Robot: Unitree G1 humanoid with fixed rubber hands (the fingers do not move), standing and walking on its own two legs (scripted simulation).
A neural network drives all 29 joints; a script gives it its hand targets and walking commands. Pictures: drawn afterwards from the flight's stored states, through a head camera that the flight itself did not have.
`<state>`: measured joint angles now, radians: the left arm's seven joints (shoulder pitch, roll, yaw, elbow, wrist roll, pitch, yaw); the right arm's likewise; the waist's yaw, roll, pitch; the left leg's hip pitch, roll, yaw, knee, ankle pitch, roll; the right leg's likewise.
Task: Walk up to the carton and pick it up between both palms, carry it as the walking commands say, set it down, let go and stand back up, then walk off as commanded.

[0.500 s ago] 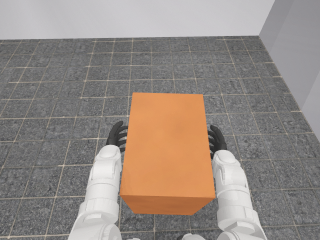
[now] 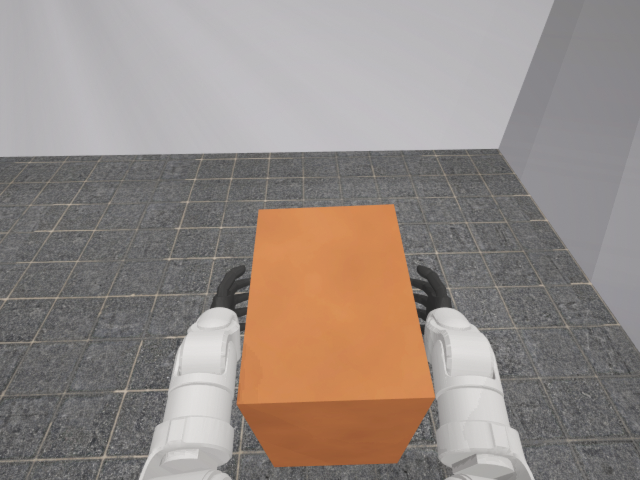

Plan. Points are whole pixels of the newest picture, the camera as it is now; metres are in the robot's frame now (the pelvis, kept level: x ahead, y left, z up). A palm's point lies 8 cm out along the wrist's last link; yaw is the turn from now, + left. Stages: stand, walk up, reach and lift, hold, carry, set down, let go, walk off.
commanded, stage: reach and lift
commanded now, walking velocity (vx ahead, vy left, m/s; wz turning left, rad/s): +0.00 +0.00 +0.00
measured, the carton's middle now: (331, 342) +0.31 -0.02 -0.02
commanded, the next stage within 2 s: hold in 1.26 s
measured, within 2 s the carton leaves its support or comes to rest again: neither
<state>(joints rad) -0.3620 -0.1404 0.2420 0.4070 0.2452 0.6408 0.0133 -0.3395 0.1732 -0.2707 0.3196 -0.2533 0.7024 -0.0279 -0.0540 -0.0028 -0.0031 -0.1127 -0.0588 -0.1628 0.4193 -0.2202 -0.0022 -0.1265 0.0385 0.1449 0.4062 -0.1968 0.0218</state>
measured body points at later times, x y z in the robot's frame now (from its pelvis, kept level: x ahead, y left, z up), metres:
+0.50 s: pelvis +0.00 +0.00 +0.00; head -0.04 +0.00 +0.45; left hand +0.31 +0.14 +0.04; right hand +0.31 -0.15 +0.04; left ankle +0.01 +0.12 -0.74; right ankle +0.02 -0.13 -0.74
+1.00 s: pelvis +0.00 -0.01 +0.00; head -0.04 -0.01 +0.45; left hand +0.30 +0.14 +0.04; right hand +0.31 -0.15 +0.04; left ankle +0.01 +0.12 -0.74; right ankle +0.02 -0.13 -0.74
